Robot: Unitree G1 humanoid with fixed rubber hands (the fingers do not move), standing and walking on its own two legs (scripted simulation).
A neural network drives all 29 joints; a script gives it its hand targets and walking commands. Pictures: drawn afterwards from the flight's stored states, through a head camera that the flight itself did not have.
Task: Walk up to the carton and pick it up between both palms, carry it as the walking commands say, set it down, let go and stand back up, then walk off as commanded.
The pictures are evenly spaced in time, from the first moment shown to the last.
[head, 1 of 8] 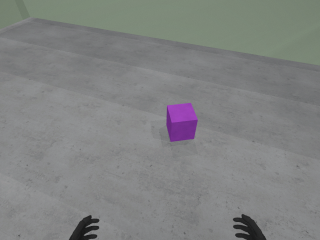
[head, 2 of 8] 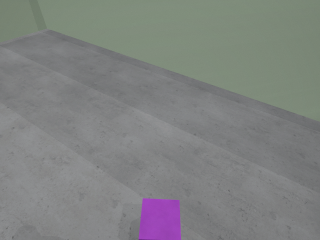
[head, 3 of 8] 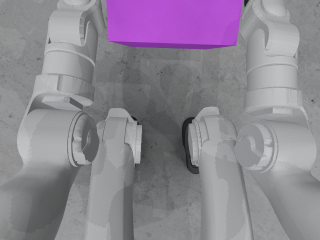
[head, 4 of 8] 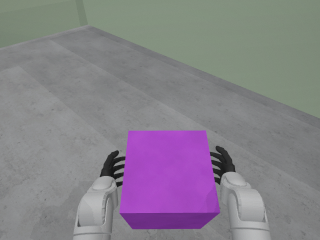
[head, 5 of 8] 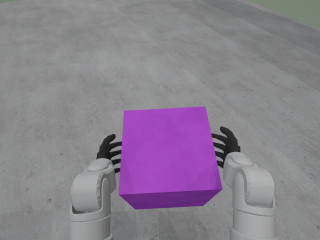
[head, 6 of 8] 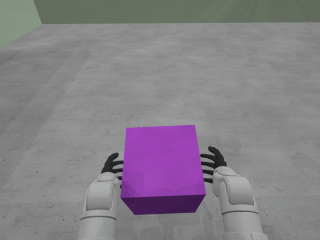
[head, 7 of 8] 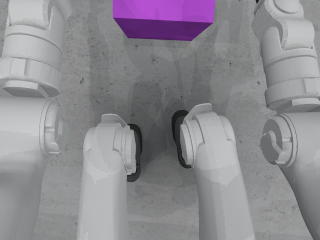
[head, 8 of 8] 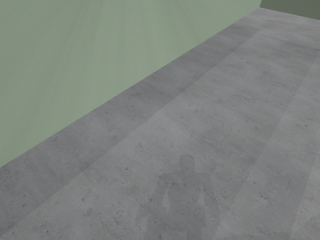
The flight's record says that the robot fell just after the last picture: no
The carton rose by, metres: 0.70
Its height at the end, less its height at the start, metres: +0.00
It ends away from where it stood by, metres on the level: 4.53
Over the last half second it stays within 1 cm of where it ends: yes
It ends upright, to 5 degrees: yes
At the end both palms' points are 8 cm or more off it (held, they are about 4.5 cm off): yes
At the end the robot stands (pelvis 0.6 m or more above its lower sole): yes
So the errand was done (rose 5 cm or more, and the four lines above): yes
